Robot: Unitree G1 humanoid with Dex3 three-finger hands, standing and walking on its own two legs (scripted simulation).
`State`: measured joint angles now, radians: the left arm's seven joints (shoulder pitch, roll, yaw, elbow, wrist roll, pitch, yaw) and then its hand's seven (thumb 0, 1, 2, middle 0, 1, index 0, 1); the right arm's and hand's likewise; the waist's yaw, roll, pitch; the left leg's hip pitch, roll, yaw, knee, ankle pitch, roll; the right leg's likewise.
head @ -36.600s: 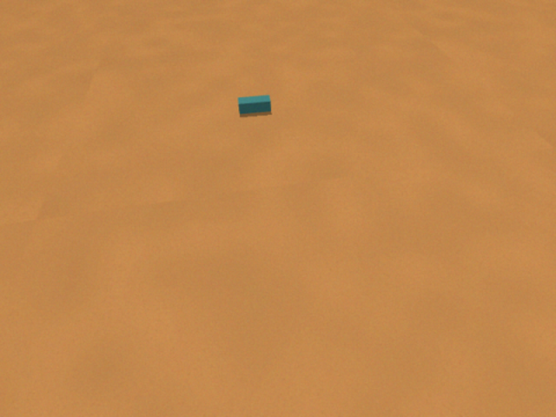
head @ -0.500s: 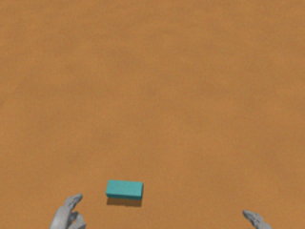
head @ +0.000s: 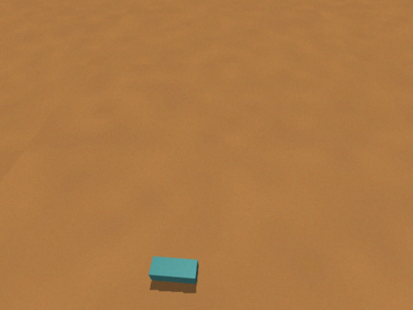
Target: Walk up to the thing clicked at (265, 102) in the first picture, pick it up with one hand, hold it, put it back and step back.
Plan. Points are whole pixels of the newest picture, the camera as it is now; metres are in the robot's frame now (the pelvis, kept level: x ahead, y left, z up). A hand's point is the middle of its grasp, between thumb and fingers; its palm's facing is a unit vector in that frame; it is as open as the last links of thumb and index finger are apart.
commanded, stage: stand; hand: left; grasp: from above
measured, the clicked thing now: (174, 270) +0.46 +0.21 -0.74
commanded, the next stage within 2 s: step back in 1.86 s
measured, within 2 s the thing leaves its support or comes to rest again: neither
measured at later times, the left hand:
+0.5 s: hand out of the picture +0.06 +0.24 -0.15, palm faces +0.02 -0.94 -0.35, open 7.4 cm
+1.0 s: hand out of the picture +0.08 +0.24 -0.15, palm faces +0.01 -0.94 -0.34, open 7.4 cm
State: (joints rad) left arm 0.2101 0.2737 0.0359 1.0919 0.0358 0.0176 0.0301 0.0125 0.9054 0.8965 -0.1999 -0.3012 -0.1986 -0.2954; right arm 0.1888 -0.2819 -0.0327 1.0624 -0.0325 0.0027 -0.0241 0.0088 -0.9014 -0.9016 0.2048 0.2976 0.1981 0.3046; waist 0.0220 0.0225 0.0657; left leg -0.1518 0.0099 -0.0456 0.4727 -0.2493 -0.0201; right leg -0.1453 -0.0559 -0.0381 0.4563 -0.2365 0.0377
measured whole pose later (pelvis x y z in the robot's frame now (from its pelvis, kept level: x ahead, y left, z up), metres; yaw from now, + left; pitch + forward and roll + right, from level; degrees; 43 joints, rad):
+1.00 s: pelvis +0.01 -0.01 +0.01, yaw +0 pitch -3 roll +0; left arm 0.10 0.31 0.03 1.16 0.02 0.00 0.01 0.01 0.91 0.90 -0.20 -0.30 -0.20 -0.30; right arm 0.12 -0.33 -0.01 1.13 -0.02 -0.01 -0.01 0.01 -0.90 -0.90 0.20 0.30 0.20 0.30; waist 0.01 0.02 0.07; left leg -0.10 0.03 -0.04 0.35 -0.20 -0.03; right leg -0.09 -0.04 -0.04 0.34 -0.19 0.03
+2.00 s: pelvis -0.01 +0.00 +0.00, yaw +0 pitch -2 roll -1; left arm 0.08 0.34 0.06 1.05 0.00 0.01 0.01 0.01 0.90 0.90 -0.20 -0.30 -0.20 -0.30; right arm 0.08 -0.38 -0.03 1.06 0.00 0.03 0.01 0.01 -0.90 -0.90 0.21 0.30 0.20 0.30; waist -0.01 0.03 0.13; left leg -0.25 0.02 -0.05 0.58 -0.25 0.00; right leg -0.20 -0.04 -0.04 0.45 -0.22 0.02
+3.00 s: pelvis -0.22 +0.04 -0.01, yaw -2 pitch -2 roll +0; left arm 0.10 0.39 0.08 0.79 0.02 0.07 0.02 0.01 0.91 0.90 -0.20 -0.30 -0.20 -0.29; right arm 0.18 -0.36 -0.04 0.88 -0.04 0.02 0.00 0.01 -0.90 -0.90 0.21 0.30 0.20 0.30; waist -0.01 -0.04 0.18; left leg -0.26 -0.03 -0.03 0.62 -0.32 0.03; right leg -0.47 0.09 0.13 1.02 -0.52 -0.02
